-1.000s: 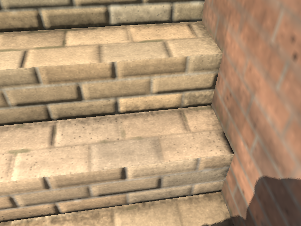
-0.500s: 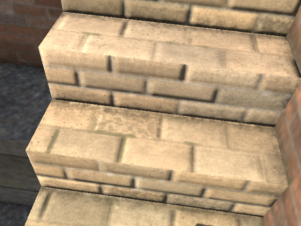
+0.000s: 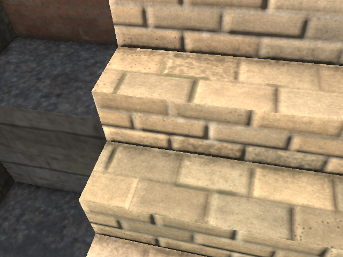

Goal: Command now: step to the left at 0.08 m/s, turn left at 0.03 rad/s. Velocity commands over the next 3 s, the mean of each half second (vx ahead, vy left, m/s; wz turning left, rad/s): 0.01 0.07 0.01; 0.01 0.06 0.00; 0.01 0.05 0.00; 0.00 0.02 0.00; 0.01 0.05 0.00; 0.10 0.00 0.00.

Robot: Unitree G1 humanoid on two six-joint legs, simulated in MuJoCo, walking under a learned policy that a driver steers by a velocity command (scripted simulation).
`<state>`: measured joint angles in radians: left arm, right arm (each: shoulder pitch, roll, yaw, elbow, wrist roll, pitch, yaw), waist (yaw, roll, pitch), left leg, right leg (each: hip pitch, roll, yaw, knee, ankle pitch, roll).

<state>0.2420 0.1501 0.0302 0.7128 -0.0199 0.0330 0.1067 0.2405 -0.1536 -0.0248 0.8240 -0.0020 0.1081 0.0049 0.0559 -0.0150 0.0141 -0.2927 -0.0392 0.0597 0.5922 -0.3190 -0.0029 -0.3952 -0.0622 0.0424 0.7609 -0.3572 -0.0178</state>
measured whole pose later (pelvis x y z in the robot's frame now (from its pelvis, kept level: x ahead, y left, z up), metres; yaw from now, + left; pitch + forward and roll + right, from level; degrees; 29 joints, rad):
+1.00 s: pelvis -0.10 +0.05 -0.19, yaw -2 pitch +2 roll +2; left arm 0.39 0.11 0.02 0.93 0.02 -0.10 0.11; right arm 0.12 -0.12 -0.01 0.68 -0.06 0.10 0.02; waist 0.01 0.09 -0.01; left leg -0.95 0.09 0.00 1.82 -0.30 0.05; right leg -0.03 -0.05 -0.08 0.36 -0.36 -0.01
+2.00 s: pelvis -0.08 +0.13 -0.17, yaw -3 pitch +4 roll +6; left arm 0.32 0.22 0.01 0.97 0.02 -0.07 0.03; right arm 0.14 -0.13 0.02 0.65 -0.03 0.06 0.00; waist -0.03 -0.07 0.06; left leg -0.84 -0.07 0.16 1.59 -0.86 0.06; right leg -0.05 -0.13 -0.12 0.14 -0.16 -0.01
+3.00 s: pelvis -0.42 +0.37 -0.49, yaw -16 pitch -11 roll -5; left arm -0.31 0.31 0.10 0.61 -0.02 0.11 -0.01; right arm 0.53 -0.22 -0.10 0.72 0.00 0.21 -0.16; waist -0.37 -0.04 -0.02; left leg -1.02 -0.08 -0.19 1.88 -0.79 0.10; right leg -0.39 0.00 -0.37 0.99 -0.53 -0.09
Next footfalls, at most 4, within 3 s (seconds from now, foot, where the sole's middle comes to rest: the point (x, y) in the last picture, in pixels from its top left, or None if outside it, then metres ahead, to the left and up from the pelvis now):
0.58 right None -0.17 -0.06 -0.97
0.98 left None -0.07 0.20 -0.75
1.16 left None -0.07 0.26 -0.97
1.54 right None -0.11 0.03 -0.97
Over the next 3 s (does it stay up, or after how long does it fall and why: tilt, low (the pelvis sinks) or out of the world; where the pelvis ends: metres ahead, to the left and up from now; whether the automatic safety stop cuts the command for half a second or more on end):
stays up -0.42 0.37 -0.49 its command is cut before an obstacle from the start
